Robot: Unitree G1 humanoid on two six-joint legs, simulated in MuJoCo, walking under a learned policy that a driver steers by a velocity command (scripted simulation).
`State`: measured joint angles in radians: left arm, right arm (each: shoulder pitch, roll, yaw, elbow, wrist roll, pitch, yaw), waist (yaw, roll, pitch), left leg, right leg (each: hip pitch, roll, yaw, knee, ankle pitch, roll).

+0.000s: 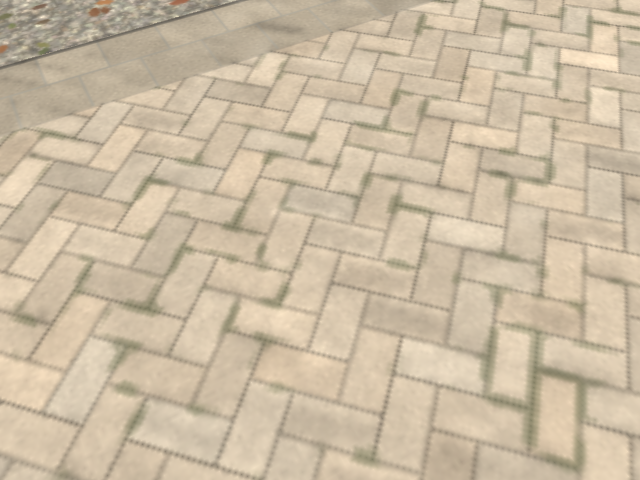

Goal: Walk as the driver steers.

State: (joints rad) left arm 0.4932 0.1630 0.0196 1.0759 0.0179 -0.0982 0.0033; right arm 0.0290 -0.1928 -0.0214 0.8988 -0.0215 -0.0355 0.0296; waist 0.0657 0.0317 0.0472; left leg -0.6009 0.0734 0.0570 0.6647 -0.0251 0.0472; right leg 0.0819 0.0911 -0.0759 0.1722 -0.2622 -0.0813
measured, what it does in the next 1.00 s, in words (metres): walks ahead: left foot, then right foot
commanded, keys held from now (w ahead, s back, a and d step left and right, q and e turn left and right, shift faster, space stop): w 0.60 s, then w+q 0.36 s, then e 0.04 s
